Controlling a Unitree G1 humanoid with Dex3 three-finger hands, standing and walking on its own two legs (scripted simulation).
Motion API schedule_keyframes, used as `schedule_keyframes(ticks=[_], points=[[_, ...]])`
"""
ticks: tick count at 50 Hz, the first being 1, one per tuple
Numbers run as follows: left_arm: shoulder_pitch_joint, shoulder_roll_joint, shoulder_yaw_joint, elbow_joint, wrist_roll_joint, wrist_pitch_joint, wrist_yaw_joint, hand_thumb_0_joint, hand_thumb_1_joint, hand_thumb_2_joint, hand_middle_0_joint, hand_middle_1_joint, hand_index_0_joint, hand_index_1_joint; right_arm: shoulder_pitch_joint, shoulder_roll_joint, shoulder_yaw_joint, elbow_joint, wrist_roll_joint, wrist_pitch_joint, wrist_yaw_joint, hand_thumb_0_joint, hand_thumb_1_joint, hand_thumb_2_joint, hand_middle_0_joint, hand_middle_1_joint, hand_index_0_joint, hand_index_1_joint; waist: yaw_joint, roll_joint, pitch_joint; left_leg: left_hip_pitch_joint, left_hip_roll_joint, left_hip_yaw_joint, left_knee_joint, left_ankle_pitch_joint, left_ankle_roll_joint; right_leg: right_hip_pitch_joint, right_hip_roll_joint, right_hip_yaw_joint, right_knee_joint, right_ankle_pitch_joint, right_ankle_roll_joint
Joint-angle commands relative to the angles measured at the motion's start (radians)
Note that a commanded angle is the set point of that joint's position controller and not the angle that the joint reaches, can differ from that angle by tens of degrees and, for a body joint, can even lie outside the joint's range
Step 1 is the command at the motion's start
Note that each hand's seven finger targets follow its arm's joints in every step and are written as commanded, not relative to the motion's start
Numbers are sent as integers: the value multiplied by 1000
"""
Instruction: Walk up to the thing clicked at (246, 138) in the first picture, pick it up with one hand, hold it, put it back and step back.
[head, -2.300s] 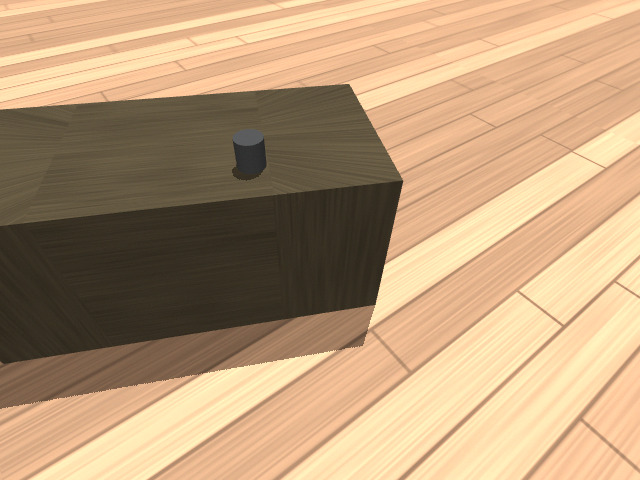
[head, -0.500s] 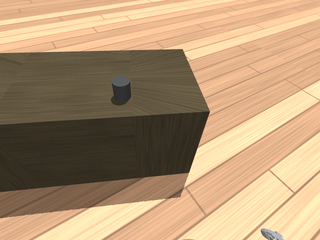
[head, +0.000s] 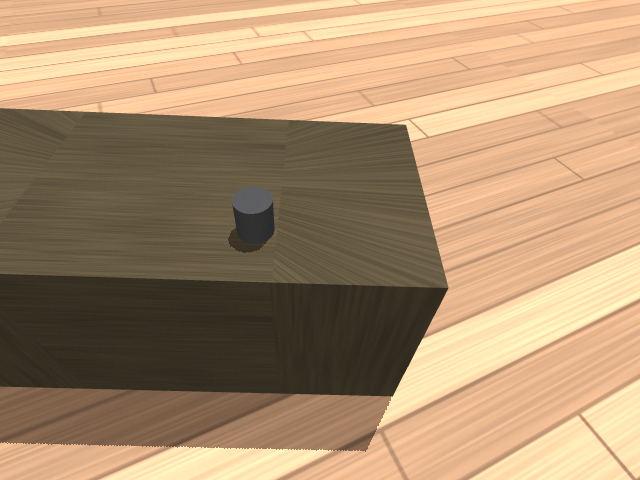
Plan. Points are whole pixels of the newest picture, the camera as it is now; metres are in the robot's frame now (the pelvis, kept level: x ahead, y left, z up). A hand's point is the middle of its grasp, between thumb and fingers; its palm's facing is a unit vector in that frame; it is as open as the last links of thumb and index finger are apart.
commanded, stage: walk up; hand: left
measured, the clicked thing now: (254, 215) +0.65 +0.17 -0.12
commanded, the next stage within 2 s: none
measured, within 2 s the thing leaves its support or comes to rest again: neither
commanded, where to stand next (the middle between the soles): +0.21 -0.04 m, yaw +1 degrees
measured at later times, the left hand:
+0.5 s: hand (199, 415) +0.24 +0.19 -0.13, palm faces -0.03 -0.92 -0.39, open 7.4 cm
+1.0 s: hand (187, 454) +0.20 +0.20 -0.16, palm faces +0.03 -0.93 -0.37, open 7.4 cm
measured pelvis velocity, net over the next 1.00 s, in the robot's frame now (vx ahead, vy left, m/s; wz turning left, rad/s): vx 0.16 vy -0.07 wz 0.06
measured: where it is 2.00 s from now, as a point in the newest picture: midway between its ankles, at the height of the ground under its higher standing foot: outside the picture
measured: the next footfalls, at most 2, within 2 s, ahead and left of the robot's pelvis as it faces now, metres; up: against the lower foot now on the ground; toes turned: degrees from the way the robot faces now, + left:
left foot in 0.02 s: +0.12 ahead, +0.12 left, +0.00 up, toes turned +3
right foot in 0.36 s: +0.26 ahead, -0.19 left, +0.00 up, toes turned +0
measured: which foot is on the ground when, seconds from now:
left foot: up 0.00-0.00, down 0.02-0.38, up 0.40-0.64, down 0.66-1.00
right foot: down 0.00-0.04, up 0.06-0.34, down 0.36-1.00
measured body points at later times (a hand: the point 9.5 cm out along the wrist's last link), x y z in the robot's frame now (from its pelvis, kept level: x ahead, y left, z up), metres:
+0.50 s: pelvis +0.13 -0.07 -0.02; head +0.16 -0.09 +0.43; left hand +0.24 +0.24 -0.11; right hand +0.18 -0.40 -0.14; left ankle +0.11 +0.08 -0.68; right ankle +0.22 -0.19 -0.73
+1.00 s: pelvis +0.16 -0.07 +0.00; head +0.18 -0.07 +0.44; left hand +0.20 +0.25 -0.13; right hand +0.27 -0.38 -0.13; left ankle +0.17 +0.05 -0.73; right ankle +0.22 -0.19 -0.73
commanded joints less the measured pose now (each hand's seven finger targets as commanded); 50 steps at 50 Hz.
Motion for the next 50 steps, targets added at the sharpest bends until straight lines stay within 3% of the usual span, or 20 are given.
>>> schedule_keyframes(ticks=[1, 2, 3, 5, 8, 14, 17, 18, 19, 20, 25, 32, 33, 34, 35, 36, 39, 43, 47, 50], points=[[-27, 132, 29, -124, -11, -15, 16, 0, 900, 900, -200, -300, -200, -300, 215, -274, -94, -33, -12, -54, -45, 0, -900, -900, 200, 300, 200, 300, -155, 193, -144, 541, 103, -254, -218, -196, 99, -400, -37, 30, 383, 109, -78], [-38, 117, 27, -137, -15, -11, 19, 0, 900, 900, -200, -300, -200, -300, 246, -375, -111, -66, -15, -60, -57, 0, -900, -900, 200, 300, 200, 300, -161, 279, -135, 563, 384, -755, -357, -243, 221, -615, 69, 80, 549, -159, -36], [-105, 230, 52, -128, -7, -2, 34, 0, 900, 900, -200, -300, -200, -300, 209, -385, -115, -69, 19, -54, -55, 0, -900, -900, 200, 300, 200, 300, -164, 137, -88, 440, 438, -788, -353, -172, 304, -581, -14, 214, 597, -190, -38], [-100, 208, 46, -105, -21, -2, 36, 0, 900, 900, -200, -300, -200, -300, 149, -304, -78, -80, 18, -57, -66, 0, -900, -900, 200, 300, 200, 300, -113, 70, -20, 389, 316, -477, -257, 231, 251, -564, -47, 239, 591, -87, -37], [-45, 186, 54, -69, -24, 7, 17, 0, 900, 900, -200, -300, -200, -300, 85, -276, -60, -92, 17, -62, -67, 0, -900, -900, 200, 300, 200, 300, -66, 165, 3, 196, 231, -225, -236, 416, 216, -390, -62, 173, 456, -5, -11], [-156, 129, 55, -91, -22, 8, 4, 0, 900, 900, -200, -300, -200, -300, 38, -276, -50, -115, 2, -52, -65, 0, -900, -900, 200, 300, 200, 300, -71, 224, -18, 78, 186, -109, -153, 506, 180, -186, -8, 73, 154, 140, -18], [-75, 169, 69, -29, -15, -6, 25, 0, 900, 900, -200, -300, -200, -300, 12, -196, -17, -126, 15, -25, -71, 0, -900, -900, 200, 300, 200, 300, -12, 61, -84, -78, 86, -40, 66, 215, 98, 104, 56, 68, -7, 244, -33], [-35, 228, 88, -22, -5, -14, 34, 0, 900, 900, -200, -300, -200, -300, 61, -130, 4, -124, 19, -19, -73, 0, -900, -900, 200, 300, 200, 300, 13, -152, -122, -168, 15, 10, 291, -7, 55, 180, -94, 268, -115, 193, -68], [-60, 283, 88, -62, -6, -22, 44, 0, 900, 900, -200, -300, -200, -300, 101, -94, 23, -122, 19, -9, -78, 0, -900, -900, 200, 300, 200, 300, -14, -246, -150, -213, -54, -6, 435, -280, 14, 140, -339, 626, -252, 154, -171], [-119, 313, 88, -64, -15, -15, 43, 0, 900, 900, -200, -300, -200, -300, 71, -205, -18, -90, 11, 5, -93, 0, -900, -900, 200, 300, 200, 300, -9, -188, -133, -172, -27, -64, 537, -363, 19, 36, -384, 685, -249, 68, -278], [-229, 229, 49, -49, -10, -13, 63, 0, 900, 900, -200, -300, -200, -300, 105, -184, -11, 17, 9, 17, -75, 0, -900, -900, 200, 300, 200, 300, -60, -160, -67, -92, 24, -41, 340, -219, 7, -117, -189, 339, -158, 151, -194], [-323, 213, 20, -31, -30, 4, 74, 0, 900, 900, -200, -300, -200, -300, 57, -190, -28, 51, -16, 37, -62, 0, -900, -900, 200, 300, 200, 300, -103, -96, -94, 160, -19, -8, 31, -36, 34, -308, -205, 311, -62, 92, -140], [-322, 196, 11, -26, -31, 7, 75, 0, 900, 900, -200, -300, -200, -300, 44, -212, -34, 45, -27, 35, -61, 0, -900, -900, 200, 300, 200, 300, -104, -44, -82, 152, 26, -85, -35, -90, 52, -342, -182, 300, -28, 29, -112], [-295, 162, 3, -17, -35, 12, 74, 0, 900, 900, -200, -300, -200, -300, -36, -258, -39, 18, -26, 33, -58, 0, -900, -900, 200, 300, 200, 300, -68, 105, -48, 68, 131, -297, -181, -223, 93, -361, -86, 231, 26, -137, -57], [-303, 166, 6, 8, -39, 15, 78, 0, 900, 900, -200, -300, -200, -300, -109, -274, -38, 8, -11, 35, -53, 0, -900, -900, 200, 300, 200, 300, -57, 188, -33, -38, 212, -384, -270, -327, 163, -257, 26, 117, 157, -192, -32], [-292, 184, 16, 37, -35, 19, 78, 0, 900, 900, -200, -300, -200, -300, -134, -261, -34, 7, -16, 38, -50, 0, -900, -900, 200, 300, 200, 300, -52, 164, -22, -90, 228, -389, -281, -326, 188, -185, 42, 115, 234, -144, -23], [-231, 166, 12, 91, -34, -1, 77, 0, 900, 900, -200, -300, -200, -300, -183, -207, -7, 25, -3, 42, -54, 0, -900, -900, 200, 300, 200, 300, -14, 127, -65, -59, 122, -191, -128, -44, 100, -59, 10, 141, 21, 72, -33], [-344, 248, 14, 94, -12, -12, 82, 0, 900, 900, -200, -300, -200, -300, -107, -166, -5, 76, -1, 66, -53, 0, -900, -900, 200, 300, 200, 300, -96, -22, -46, 61, -3, -60, 30, -202, 28, -227, -210, 452, -206, -127, -133], [-355, 169, -16, 117, -19, -9, 76, 0, 900, 900, -200, -300, -200, -300, -154, -194, -8, 94, -2, 49, -45, 0, -900, -900, 200, 300, 200, 300, -75, 34, -48, 104, 98, -217, -193, -158, 71, -224, -59, 240, -123, -46, -37], [-334, 167, -18, 152, -22, -18, 75, 0, 900, 900, -200, -300, -200, -300, -195, -174, 11, 110, 5, 42, -45, 0, -900, -900, 200, 300, 200, 300, -56, -1, -110, 103, 88, -166, -181, 48, 59, -62, -58, 211, -105, 200, -31]])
